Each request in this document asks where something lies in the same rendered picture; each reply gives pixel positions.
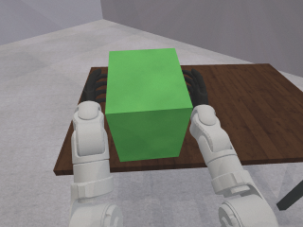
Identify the right robot forearm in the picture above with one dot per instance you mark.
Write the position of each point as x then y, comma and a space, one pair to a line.
228, 176

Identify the left robot hand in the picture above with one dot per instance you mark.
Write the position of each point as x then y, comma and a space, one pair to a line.
90, 91

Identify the right robot upper arm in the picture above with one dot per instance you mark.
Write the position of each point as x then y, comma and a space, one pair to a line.
247, 211

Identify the table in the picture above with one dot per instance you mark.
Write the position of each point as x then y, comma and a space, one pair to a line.
260, 110

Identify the carton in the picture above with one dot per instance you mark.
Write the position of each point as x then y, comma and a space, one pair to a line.
147, 106

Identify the right robot hand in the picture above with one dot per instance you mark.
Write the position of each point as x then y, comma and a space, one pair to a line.
198, 93

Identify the left robot upper arm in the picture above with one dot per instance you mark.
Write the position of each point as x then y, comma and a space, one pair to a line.
97, 215

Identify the left robot forearm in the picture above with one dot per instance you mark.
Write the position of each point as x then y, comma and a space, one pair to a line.
90, 154

